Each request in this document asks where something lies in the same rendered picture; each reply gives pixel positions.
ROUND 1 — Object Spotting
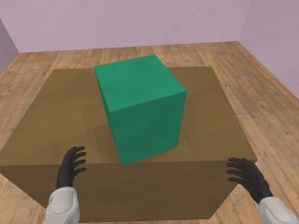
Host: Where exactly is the right robot hand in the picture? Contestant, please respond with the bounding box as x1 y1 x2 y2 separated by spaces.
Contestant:
226 158 274 204

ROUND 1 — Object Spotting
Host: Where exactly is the pedestal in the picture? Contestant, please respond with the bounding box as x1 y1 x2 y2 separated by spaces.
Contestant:
0 66 258 223

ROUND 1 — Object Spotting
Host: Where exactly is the robot left forearm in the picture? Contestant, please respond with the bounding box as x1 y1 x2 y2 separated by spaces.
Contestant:
42 187 80 224

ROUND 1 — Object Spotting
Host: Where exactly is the left robot hand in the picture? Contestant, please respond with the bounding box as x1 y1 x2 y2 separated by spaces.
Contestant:
55 147 86 190

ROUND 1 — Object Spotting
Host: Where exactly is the robot right forearm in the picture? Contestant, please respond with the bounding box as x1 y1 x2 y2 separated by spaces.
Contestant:
258 196 299 224

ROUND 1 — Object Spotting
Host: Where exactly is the carton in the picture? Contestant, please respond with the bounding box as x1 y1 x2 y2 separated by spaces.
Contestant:
93 54 187 166

